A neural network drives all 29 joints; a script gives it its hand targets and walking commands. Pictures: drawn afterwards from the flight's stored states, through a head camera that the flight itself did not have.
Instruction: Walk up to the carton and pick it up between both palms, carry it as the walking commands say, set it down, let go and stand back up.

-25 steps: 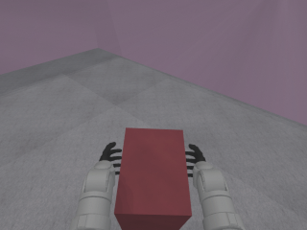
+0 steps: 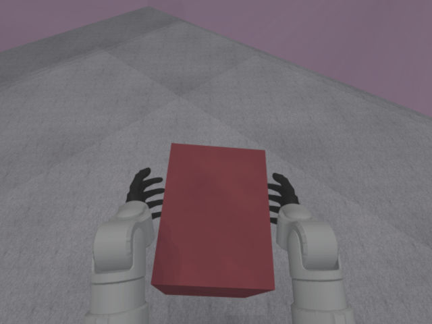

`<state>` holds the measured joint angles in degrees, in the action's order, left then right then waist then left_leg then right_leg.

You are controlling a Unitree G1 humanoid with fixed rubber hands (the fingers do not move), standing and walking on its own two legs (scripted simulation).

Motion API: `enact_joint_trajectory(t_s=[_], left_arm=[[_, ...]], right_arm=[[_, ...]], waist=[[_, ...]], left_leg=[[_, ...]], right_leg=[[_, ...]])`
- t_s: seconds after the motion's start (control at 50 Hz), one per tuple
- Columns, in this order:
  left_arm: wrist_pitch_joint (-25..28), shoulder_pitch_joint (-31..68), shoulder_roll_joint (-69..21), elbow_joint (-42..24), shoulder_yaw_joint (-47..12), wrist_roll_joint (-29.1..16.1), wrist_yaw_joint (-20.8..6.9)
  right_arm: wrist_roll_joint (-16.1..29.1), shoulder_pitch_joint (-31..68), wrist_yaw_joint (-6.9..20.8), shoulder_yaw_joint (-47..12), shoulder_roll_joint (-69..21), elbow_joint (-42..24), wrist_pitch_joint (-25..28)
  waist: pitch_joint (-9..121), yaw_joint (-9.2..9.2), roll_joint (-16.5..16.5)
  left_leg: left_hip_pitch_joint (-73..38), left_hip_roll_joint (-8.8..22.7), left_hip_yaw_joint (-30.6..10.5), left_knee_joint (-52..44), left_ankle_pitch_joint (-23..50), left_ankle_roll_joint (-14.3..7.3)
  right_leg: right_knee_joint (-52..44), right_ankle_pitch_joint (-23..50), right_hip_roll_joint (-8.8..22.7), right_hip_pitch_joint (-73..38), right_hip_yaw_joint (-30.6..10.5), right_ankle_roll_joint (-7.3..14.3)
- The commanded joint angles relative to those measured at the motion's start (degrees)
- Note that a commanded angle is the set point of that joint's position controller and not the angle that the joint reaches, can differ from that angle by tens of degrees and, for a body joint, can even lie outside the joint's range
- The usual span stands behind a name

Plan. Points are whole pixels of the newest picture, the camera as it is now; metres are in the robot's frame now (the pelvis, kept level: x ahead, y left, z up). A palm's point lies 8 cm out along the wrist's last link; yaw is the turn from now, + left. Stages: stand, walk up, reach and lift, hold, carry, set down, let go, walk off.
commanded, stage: carry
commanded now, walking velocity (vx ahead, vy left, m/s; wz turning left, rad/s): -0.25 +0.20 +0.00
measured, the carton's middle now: (211, 227) +0.31 +0.02 +0.00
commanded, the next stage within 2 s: none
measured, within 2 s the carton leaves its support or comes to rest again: neither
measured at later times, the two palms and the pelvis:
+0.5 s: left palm out of the picture +0.12 +0.27 +0.09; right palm out of the picture +0.11 +0.02 +0.09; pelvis -0.18 +0.14 +0.01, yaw -1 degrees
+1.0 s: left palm out of the picture -0.07 +0.35 +0.11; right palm out of the picture -0.11 +0.11 +0.10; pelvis -0.39 +0.27 +0.02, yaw -3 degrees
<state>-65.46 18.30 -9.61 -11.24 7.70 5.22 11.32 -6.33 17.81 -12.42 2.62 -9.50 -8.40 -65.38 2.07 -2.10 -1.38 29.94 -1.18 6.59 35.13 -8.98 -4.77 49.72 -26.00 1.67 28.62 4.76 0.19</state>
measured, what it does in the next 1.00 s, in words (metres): walks backwards: right foot, then left foot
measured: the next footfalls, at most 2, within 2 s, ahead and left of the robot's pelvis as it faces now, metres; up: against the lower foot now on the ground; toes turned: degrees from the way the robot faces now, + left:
right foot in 0.04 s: +0.04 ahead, -0.10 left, +0.00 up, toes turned -6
left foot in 0.38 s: -0.11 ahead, +0.25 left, +0.00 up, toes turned +4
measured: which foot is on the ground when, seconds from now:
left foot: down 0.00-0.04, up 0.06-0.36, down 0.38-0.72, up 0.74-1.00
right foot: up 0.00-0.02, down 0.04-0.40, up 0.42-0.70, down 0.72-1.00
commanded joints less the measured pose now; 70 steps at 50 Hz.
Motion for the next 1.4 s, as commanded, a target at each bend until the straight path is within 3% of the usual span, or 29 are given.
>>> enact_joint_trajectory(t_s=[0.0,0.02,0.04,0.06,0.12,0.18,0.32,0.36,0.38,0.4,0.42,0.46,0.54,0.66,0.7,0.72,0.74,0.78,0.82,0.92,1.02,1.06,1.08,1.1,1.12,1.18,1.24,1.32,1.38], left_arm=[[-2.3,27.1,-59.1,-3.0,-41.3,-26.5,-18.3],[-2.6,26.9,-58.7,-2.6,-41.0,-26.6,-18.6],[-2.9,26.8,-58.7,-2.4,-40.7,-27.1,-18.9],[-2.8,26.7,-59.0,-3.4,-41.1,-26.7,-19.2],[-2.8,29.8,-59.9,-5.6,-39.7,-25.3,-18.4],[-3.0,30.1,-58.4,-8.0,-38.4,-24.7,-17.9],[-4.1,18.4,-55.7,-2.0,-34.7,-18.4,-16.9],[-4.0,18.8,-55.5,-1.6,-34.7,-17.5,-16.8],[-4.0,19.3,-55.9,-1.3,-35.2,-17.4,-16.8],[-3.7,20.9,-56.4,-3.1,-35.8,-17.7,-16.9],[-3.9,27.0,-58.3,-3.9,-36.9,-20.3,-17.2],[-3.3,32.6,-61.5,-5.9,-40.6,-24.3,-17.4],[-3.7,33.2,-61.5,-6.8,-43.1,-26.6,-16.9],[-5.2,27.7,-61.2,-0.2,-40.2,-27.3,-18.4],[-4.9,25.5,-61.0,2.3,-38.9,-26.5,-19.4],[-4.5,24.6,-60.9,3.4,-38.1,-26.2,-19.8],[-3.8,24.5,-61.6,2.7,-38.6,-25.7,-19.9],[-3.5,29.5,-62.8,0.8,-37.6,-25.4,-19.7],[-2.7,31.3,-62.5,-3.1,-37.1,-25.0,-19.1],[-2.8,23.4,-58.2,-3.8,-34.5,-20.5,-17.3],[-3.2,19.5,-56.6,-0.9,-33.7,-17.5,-16.7],[-3.4,19.3,-56.4,0.0,-34.4,-17.0,-16.6],[-3.4,20.4,-57.2,-0.9,-35.7,-17.1,-16.6],[-3.4,23.3,-58.7,-1.3,-36.0,-18.0,-16.9],[-3.2,29.2,-60.8,-2.4,-37.8,-20.7,-17.0],[-2.5,35.1,-63.7,-7.4,-43.8,-26.3,-16.7],[-3.3,35.9,-62.7,-9.1,-45.0,-28.5,-16.5],[-4.7,29.8,-60.8,-3.2,-42.3,-28.5,-17.8],[-5.3,26.9,-61.5,2.7,-39.8,-27.3,-19.1]], right_arm=[[21.7,27.7,15.5,-35.3,-57.2,-9.3,-0.3],[21.9,27.4,15.5,-35.4,-57.8,-9.4,-0.6],[22.1,28.4,15.5,-35.0,-57.7,-10.3,-0.9],[22.4,30.5,15.7,-35.9,-58.9,-11.9,-1.3],[25.9,36.5,16.6,-36.5,-59.3,-12.9,-1.4],[27.7,34.7,16.6,-36.9,-60.2,-12.5,-2.1],[26.9,28.8,16.7,-36.9,-59.5,-7.6,-4.2],[26.4,28.7,17.3,-36.5,-59.4,-5.8,-4.4],[26.2,29.4,17.9,-36.4,-59.9,-5.2,-4.3],[26.4,31.0,18.3,-37.2,-59.9,-6.5,-3.7],[26.1,33.2,18.9,-35.2,-60.2,-6.0,-3.2],[26.1,33.2,19.0,-33.8,-60.4,-8.5,-3.0],[24.1,32.8,18.0,-31.5,-59.0,-10.8,-1.9],[19.7,27.5,15.9,-30.9,-58.1,-6.5,-2.3],[19.1,27.1,15.6,-31.7,-57.9,-5.2,-2.3],[19.5,28.3,15.6,-32.5,-57.8,-5.9,-2.4],[20.5,31.8,16.0,-34.3,-58.8,-9.3,-2.2],[23.5,38.2,16.5,-34.8,-60.5,-10.0,-1.6],[26.0,39.5,17.1,-35.9,-61.0,-11.6,-1.3],[28.4,34.9,16.8,-38.2,-59.9,-11.4,-2.8],[27.7,31.5,17.5,-36.4,-60.1,-6.5,-4.0],[27.0,31.4,18.2,-35.7,-60.1,-4.6,-4.1],[26.8,31.5,18.6,-35.2,-60.3,-4.2,-3.8],[26.5,32.2,19.0,-35.3,-61.0,-4.7,-3.4],[26.0,33.8,19.7,-33.7,-61.1,-3.7,-3.0],[25.7,34.8,19.1,-31.6,-60.8,-9.4,-1.3],[23.2,33.0,17.7,-29.9,-58.9,-11.7,-1.0],[19.9,28.3,16.1,-29.3,-57.5,-8.8,-1.2],[18.0,27.0,15.6,-30.3,-57.0,-5.1,-1.8]], waist=[[27.1,1.07,0.1],[27.2,1.22,8.9],[27.1,1.36,20.1],[24.4,0.71,18.9],[21.9,1.28,5.8],[24.0,1.52,8.9],[29.4,1.46,20.5],[27.5,1.48,13.7],[25.3,1.82,2.5],[24.1,2.31,-16.9],[22.5,3.25,-22.3],[19.2,3.49,-12.4],[21.6,2.8,-6.9],[25.8,1.27,-8.2],[25.7,0.66,4.1],[25.0,1.39,20.6],[19.8,0.62,21.9],[17.3,1.0,8.0],[17.1,1.55,5.0],[23.2,1.06,17.2],[27.3,1.44,21.9],[25.1,1.95,8.4],[23.3,2.23,-11.6],[22.4,2.7,-21.6],[21.2,3.45,-22.5],[21.6,3.57,-12.1],[24.1,3.0,-8.5],[27.5,2.52,-10.1],[26.4,1.05,-3.7]], left_leg=[[-12.6,11.4,-8.0,-3.0,12.3,-3.5],[-4.8,7.4,-5.5,2.8,-0.8,-0.8],[4.0,3.6,-3.2,16.5,-19.3,2.9],[6.9,2.8,-7.2,26.3,-22.6,3.0],[7.9,3.0,-8.7,36.2,-17.0,5.4],[5.3,1.9,-4.8,23.6,-16.0,6.6],[-6.3,-1.4,1.7,-7.3,-13.1,6.1],[-15.4,3.0,-3.8,-14.8,-7.4,5.3],[-20.5,10.2,-11.9,-14.2,2.3,2.7],[-23.7,22.7,-21.6,-12.6,27.7,-4.6],[-14.6,21.8,-15.0,-10.4,33.6,-9.6],[-13.1,15.8,-9.9,-11.5,26.1,-5.8],[-21.0,14.2,-5.7,-8.6,21.3,-3.9],[-21.8,15.2,-11.3,-11.9,8.0,-5.5],[-8.9,10.5,-8.5,-4.3,2.9,-0.9],[1.9,5.9,-4.5,8.9,-14.0,3.2],[10.1,3.8,-4.7,20.9,-18.8,4.3],[8.1,2.7,-9.2,33.7,-14.9,5.1],[6.8,2.8,-9.6,35.9,-10.6,6.1],[4.5,1.0,-3.3,19.7,-16.3,8.0],[-6.2,0.2,1.4,-5.7,-13.6,6.9],[-16.7,5.4,-6.2,-15.6,-8.3,5.4],[-21.6,18.9,-21.2,-16.5,10.6,0.2],[-19.0,25.6,-23.7,-14.9,27.3,-7.3],[-12.6,21.0,-14.4,-11.2,29.4,-8.3],[-20.9,14.0,-6.7,-8.5,26.7,-1.9],[-23.6,14.1,-6.3,-8.4,21.6,-3.8],[-24.6,16.4,-12.7,-13.0,7.6,-6.1],[-17.1,13.0,-11.0,-11.0,4.6,-2.6]], right_leg=[[-20.4,13.8,4.8,-16.7,-5.9,2.5],[-23.8,25.1,13.0,-23.1,-16.0,5.0],[-26.6,44.6,27.7,-25.3,-29.9,9.9],[-27.1,51.6,30.3,-22.8,-29.7,13.9],[-25.6,42.4,22.3,-18.3,-19.5,10.7],[-24.1,44.4,17.9,-22.1,-13.1,6.6],[-24.3,44.2,16.3,-28.5,-10.5,4.8],[-18.8,38.2,12.7,-19.3,-8.2,0.9],[-13.5,21.5,9.6,-7.7,-4.4,-1.4],[-1.7,-6.7,1.9,5.8,3.7,-4.2],[15.5,-12.0,1.5,3.7,-0.2,-2.5],[27.1,-5.7,-1.0,5.7,-3.7,-1.0],[19.5,0.0,-0.2,6.9,-0.1,-3.2],[-18.3,1.5,0.2,-10.4,0.8,0.8],[-30.2,11.5,11.3,-24.7,-12.7,2.7],[-30.2,28.6,26.1,-27.7,-27.6,7.1],[-28.9,42.6,32.1,-23.8,-27.6,13.5],[-28.2,39.0,24.5,-16.9,-17.4,11.4],[-27.6,30.8,19.7,-13.9,-11.8,7.4],[-25.6,37.8,16.7,-24.2,-9.0,6.2],[-22.7,42.2,16.4,-26.9,-7.3,4.1],[-15.3,30.2,12.0,-14.3,-4.7,0.1],[-7.4,3.7,6.2,0.6,0.4,-3.4],[9.5,-14.1,0.6,6.7,3.0,-4.9],[21.9,-12.6,0.6,4.1,-3.3,-2.9],[26.4,-2.3,-0.7,9.0,-3.7,-2.5],[17.9,-0.6,-0.1,5.9,0.4,-4.3],[-2.6,-3.5,0.1,-3.5,1.2,-1.1],[-28.4,7.3,4.2,-18.8,-4.2,1.7]])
